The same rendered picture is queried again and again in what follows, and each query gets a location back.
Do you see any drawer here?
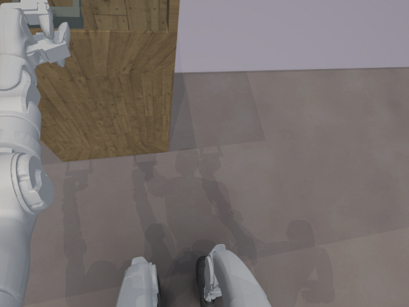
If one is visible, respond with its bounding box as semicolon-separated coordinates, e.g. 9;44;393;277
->
0;0;167;31

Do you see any cabinet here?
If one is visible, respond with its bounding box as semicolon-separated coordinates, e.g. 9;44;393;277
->
29;0;180;162

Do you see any left robot forearm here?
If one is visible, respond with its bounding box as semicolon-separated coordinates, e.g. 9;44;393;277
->
0;55;42;163

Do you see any handle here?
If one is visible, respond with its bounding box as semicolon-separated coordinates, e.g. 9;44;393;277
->
12;0;84;29

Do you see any robot left hand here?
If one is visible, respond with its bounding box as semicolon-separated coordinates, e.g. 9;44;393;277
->
0;0;71;71

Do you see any right robot foot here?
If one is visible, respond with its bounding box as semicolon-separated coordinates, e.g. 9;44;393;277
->
196;256;217;307

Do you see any left robot thigh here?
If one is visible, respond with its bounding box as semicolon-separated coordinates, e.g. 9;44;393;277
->
116;262;158;307

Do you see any left robot upper arm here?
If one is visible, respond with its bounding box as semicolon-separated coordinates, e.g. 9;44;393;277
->
0;152;54;307

